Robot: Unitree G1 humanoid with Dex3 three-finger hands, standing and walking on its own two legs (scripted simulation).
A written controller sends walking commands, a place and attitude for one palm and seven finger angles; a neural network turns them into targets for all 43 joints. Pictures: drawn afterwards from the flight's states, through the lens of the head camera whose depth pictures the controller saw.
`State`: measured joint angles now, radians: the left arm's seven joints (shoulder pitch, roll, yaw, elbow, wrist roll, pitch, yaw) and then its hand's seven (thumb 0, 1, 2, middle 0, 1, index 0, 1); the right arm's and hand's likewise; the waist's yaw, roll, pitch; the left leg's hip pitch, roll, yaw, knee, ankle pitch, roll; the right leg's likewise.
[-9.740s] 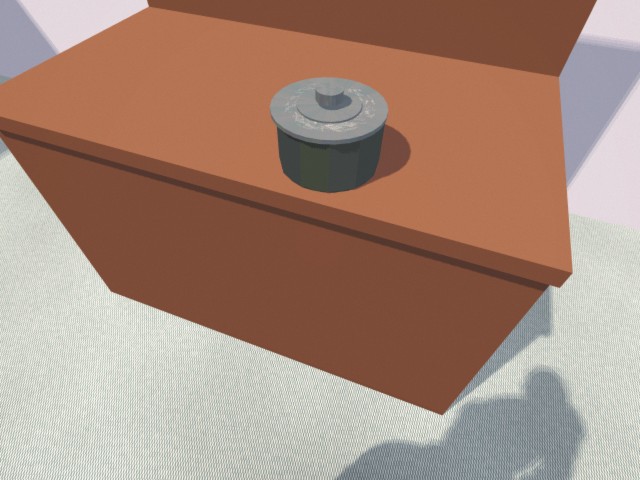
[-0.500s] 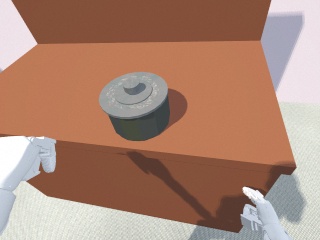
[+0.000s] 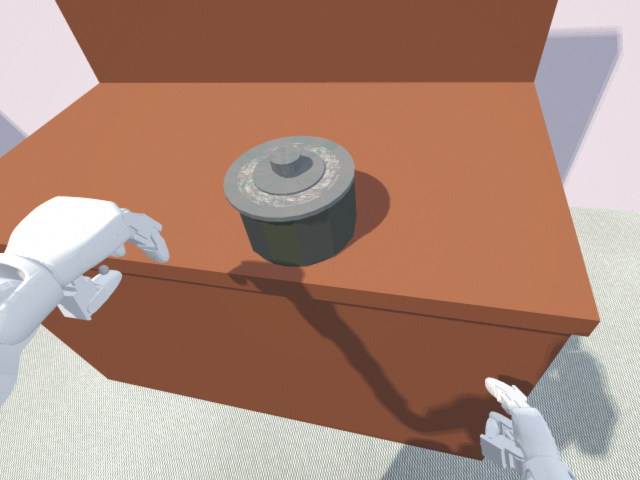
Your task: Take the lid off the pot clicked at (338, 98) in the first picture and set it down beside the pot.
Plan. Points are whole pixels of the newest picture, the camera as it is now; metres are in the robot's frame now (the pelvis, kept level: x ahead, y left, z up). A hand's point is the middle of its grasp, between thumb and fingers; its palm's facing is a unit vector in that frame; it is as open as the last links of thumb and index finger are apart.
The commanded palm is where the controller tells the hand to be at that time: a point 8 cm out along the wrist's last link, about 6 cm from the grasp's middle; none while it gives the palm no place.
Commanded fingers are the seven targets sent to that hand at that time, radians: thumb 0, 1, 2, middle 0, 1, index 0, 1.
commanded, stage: reach forward and open the fingers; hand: left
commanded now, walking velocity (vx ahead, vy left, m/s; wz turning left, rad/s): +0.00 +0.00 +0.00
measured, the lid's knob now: (286, 160) +0.51 +0.11 +0.15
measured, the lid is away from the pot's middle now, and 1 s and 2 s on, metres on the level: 0.00 0.00 0.00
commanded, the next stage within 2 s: move the open hand above the knob in 0.46 s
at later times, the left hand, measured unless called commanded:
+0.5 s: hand (103, 211) +0.31 +0.26 +0.23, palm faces +0.02 +0.01 -1.00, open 9.6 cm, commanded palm +0.27 +0.25 +0.28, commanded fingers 0.00 -0.33 1.65 -0.90 -0.08 -0.90 -0.08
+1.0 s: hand (139, 147) +0.37 +0.23 +0.26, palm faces +0.08 +0.09 -0.99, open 9.6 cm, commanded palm +0.33 +0.21 +0.28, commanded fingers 0.00 -0.33 1.65 -0.90 -0.08 -0.90 -0.08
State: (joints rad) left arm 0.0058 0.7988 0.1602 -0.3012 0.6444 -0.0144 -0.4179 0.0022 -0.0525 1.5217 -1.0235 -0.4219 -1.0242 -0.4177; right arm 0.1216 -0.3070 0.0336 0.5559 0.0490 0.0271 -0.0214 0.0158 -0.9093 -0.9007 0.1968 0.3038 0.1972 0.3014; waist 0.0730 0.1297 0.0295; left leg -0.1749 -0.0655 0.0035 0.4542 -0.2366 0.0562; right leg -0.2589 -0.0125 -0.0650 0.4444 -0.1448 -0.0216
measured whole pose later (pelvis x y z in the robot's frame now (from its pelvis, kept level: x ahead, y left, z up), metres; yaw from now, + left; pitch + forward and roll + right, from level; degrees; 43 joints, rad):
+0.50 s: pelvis -0.01 +0.02 +0.00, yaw -1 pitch -2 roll +1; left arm -0.30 0.74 0.08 -0.12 0.70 0.09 -0.43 0.00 -0.32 1.61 -0.90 -0.09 -0.90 -0.08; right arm 0.14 -0.29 0.04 0.53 0.08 0.06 0.02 0.02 -0.91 -0.90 0.20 0.30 0.20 0.30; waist 0.07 0.12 0.00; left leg -0.20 -0.10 0.03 0.45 -0.22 0.08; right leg -0.31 -0.04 -0.03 0.48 -0.14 0.00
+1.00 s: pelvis +0.02 +0.00 +0.00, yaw +0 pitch +0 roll +1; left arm -0.54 0.78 -0.02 -0.04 0.74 0.11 -0.42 0.00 -0.33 1.65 -0.92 -0.09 -0.92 -0.08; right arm 0.07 -0.29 0.05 0.56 0.06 0.09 0.02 0.01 -0.91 -0.90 0.19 0.30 0.20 0.30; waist 0.06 0.13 0.01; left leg -0.20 -0.08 0.00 0.43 -0.24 0.06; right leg -0.30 -0.02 -0.06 0.45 -0.17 -0.02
